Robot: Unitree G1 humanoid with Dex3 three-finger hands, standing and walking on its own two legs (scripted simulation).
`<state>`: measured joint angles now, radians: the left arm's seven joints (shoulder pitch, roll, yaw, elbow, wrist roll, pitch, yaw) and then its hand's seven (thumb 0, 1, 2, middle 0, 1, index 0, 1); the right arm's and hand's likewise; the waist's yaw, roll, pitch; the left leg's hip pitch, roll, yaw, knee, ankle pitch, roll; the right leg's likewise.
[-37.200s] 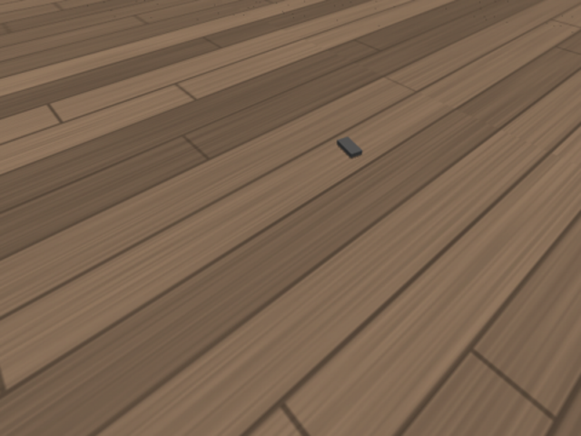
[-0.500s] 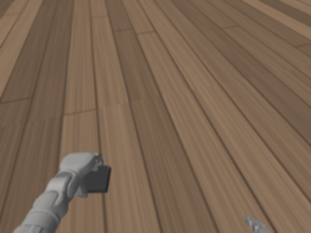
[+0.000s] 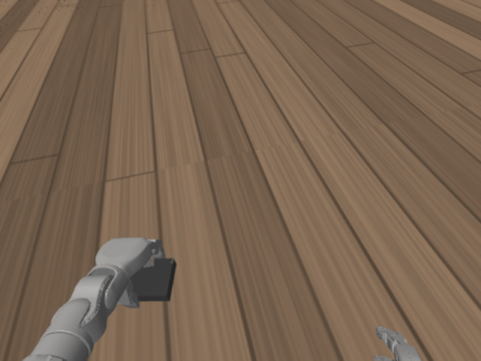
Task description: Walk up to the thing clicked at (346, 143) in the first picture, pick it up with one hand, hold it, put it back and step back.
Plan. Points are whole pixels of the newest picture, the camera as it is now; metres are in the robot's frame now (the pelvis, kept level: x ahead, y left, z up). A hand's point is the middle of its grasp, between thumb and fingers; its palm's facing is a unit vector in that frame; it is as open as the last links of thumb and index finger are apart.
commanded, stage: hold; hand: left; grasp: from above
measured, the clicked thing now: (134, 279) +0.30 +0.23 -0.07
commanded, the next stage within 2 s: crouch in 0.86 s
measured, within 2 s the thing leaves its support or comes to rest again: neither
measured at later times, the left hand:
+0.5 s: hand (133, 276) +0.29 +0.21 -0.03, palm faces -0.46 -0.03 -0.89, open 10.2 cm
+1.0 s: hand (131, 273) +0.29 +0.22 -0.03, palm faces -0.45 -0.03 -0.89, open 10.2 cm
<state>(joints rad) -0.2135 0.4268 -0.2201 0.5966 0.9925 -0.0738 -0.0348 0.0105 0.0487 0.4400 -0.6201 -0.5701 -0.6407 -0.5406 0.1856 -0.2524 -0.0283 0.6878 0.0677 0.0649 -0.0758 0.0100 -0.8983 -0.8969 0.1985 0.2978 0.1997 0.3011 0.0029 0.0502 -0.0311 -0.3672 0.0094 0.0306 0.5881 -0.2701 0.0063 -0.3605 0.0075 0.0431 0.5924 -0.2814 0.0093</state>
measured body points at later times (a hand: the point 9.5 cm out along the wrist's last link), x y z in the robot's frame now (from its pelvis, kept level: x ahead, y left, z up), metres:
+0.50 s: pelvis +0.00 +0.00 +0.01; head +0.01 -0.02 +0.46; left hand +0.31 +0.21 +0.02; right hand +0.16 -0.25 -0.11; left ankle +0.02 +0.12 -0.73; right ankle +0.02 -0.13 -0.73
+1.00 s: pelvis +0.01 +0.00 +0.01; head +0.02 -0.02 +0.46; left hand +0.31 +0.22 +0.02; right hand +0.15 -0.25 -0.11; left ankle +0.02 +0.12 -0.73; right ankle +0.02 -0.13 -0.73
